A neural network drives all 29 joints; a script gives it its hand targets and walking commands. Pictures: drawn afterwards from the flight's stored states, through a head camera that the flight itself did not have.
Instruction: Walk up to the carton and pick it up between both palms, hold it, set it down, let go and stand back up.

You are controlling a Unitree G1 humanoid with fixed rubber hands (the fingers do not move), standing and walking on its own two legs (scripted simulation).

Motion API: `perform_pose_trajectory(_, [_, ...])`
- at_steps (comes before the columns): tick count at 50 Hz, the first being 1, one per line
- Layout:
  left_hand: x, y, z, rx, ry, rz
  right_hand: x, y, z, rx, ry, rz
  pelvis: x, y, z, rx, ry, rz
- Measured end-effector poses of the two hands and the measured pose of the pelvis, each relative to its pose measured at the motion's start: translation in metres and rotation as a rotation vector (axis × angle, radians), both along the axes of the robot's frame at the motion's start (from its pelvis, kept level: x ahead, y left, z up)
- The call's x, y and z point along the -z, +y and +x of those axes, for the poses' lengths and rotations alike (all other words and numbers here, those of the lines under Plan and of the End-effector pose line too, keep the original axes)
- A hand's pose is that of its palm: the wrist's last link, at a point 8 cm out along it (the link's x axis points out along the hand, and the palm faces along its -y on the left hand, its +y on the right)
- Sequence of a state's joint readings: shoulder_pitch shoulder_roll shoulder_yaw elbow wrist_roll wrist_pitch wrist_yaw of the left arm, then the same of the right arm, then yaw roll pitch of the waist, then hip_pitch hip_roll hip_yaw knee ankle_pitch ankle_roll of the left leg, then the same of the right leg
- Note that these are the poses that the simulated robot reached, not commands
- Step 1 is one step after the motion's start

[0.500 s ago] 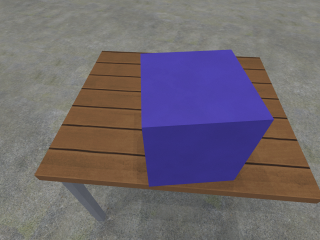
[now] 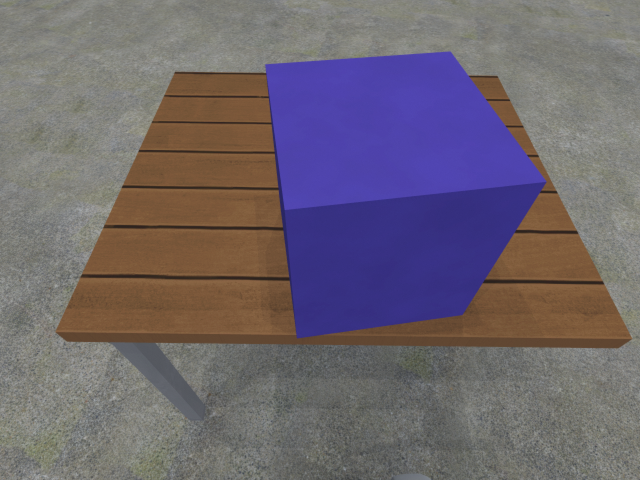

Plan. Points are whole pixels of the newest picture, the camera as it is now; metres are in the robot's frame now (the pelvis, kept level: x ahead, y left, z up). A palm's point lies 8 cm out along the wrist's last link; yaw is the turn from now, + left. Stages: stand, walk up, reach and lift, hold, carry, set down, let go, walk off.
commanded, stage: walk up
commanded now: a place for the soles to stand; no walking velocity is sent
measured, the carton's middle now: (371, 199) +0.49 -0.06 +0.05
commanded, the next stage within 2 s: none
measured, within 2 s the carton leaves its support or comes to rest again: neither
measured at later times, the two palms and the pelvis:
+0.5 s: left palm out of the picture +0.05 +0.23 -0.12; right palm out of the picture -0.09 -0.22 -0.13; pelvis -0.02 +0.01 +0.01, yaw -10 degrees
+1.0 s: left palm out of the picture +0.07 +0.20 -0.14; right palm out of the picture -0.13 -0.26 -0.11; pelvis -0.01 -0.05 +0.01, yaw -11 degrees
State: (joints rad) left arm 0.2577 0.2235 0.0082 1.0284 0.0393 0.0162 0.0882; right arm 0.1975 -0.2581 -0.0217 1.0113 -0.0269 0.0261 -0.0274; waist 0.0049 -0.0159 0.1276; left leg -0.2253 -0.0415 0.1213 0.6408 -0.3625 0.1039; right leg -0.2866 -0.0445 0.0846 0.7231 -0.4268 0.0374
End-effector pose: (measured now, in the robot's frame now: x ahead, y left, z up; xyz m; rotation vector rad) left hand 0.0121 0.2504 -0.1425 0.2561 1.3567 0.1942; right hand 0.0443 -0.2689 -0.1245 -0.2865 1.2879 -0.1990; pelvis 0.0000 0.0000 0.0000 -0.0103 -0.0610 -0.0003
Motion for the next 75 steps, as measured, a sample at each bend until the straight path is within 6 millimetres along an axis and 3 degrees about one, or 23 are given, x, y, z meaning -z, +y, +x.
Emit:
perform_pose_trajectory(5, [-0.01, 0.011, 0.022, 0.094, -0.028, 0.016, -0.004, 0.014, -0.024, 0.067, -0.016, 0.015, -0.006, 0.01, -0.009, 0.066, 0.003, 0.008])
perform_pose_trajectory(12, [-0.013, 0.0, 0.045, 0.199, -0.074, -0.016, 0.012, 0.034, -0.075, 0.141, 0.03, 0.069, -0.002, 0.014, -0.016, 0.144, 0.001, 0.038])
perform_pose_trajectory(15, [-0.015, -0.01, 0.046, 0.217, -0.075, -0.035, 0.017, 0.039, -0.096, 0.171, 0.061, 0.094, -0.003, 0.015, -0.017, 0.167, -0.011, 0.021])
perform_pose_trajectory(22, [-0.02, -0.022, 0.04, 0.226, -0.065, -0.075, 0.01, 0.049, -0.129, 0.193, 0.129, 0.126, -0.012, 0.01, -0.015, 0.176, 0.01, 0.027])
perform_pose_trajectory(29, [-0.014, -0.026, 0.03, 0.233, -0.037, -0.09, 0.003, 0.041, -0.143, 0.215, 0.156, 0.098, -0.013, 0.006, -0.016, 0.189, 0.011, 0.032])
perform_pose_trajectory(39, [-0.012, -0.024, 0.015, 0.262, 0.034, -0.073, 0.006, 0.032, -0.135, 0.211, 0.121, 0.073, -0.01, 0.001, -0.016, 0.193, 0.026, 0.041])
perform_pose_trajectory(45, [-0.009, -0.02, 0.031, 0.285, 0.061, -0.043, -0.008, 0.022, -0.16, 0.244, 0.149, 0.027, -0.01, -0.02, -0.014, 0.196, 0.019, 0.039])
perform_pose_trajectory(50, [-0.006, -0.047, 0.056, 0.281, 0.034, -0.063, -0.017, 0.005, -0.171, 0.277, 0.182, 0.039, -0.011, -0.047, -0.007, 0.183, 0.019, 0.033])
perform_pose_trajectory(57, [0.001, -0.114, 0.093, 0.273, -0.059, -0.069, -0.001, -0.052, -0.144, 0.234, 0.157, 0.087, 0.001, -0.099, 0.005, 0.153, 0.028, 0.043])
perform_pose_trajectory(62, [-0.007, -0.152, 0.098, 0.2, -0.135, -0.083, 0.008, -0.101, -0.095, 0.144, 0.095, 0.07, 0.002, -0.123, 0.004, 0.113, 0.013, 0.016])
perform_pose_trajectory(68, [-0.017, -0.154, 0.089, 0.122, -0.192, -0.063, -0.004, -0.131, -0.023, 0.034, -0.037, 0.021, -0.004, -0.136, 0.001, 0.053, 0.02, 0.009])
perform_pose_trajectory(72, [-0.011, -0.141, 0.078, 0.073, -0.216, -0.044, -0.013, -0.134, 0.013, -0.031, -0.112, 0.0, 0.0, -0.14, -0.001, 0.0, 0.023, -0.006])
perform_pose_trajectory(75, [0.0, -0.128, 0.067, 0.047, -0.214, -0.041, -0.013, -0.129, 0.029, -0.062, -0.159, -0.004, 0.008, -0.139, -0.003, -0.038, 0.013, 0.003])
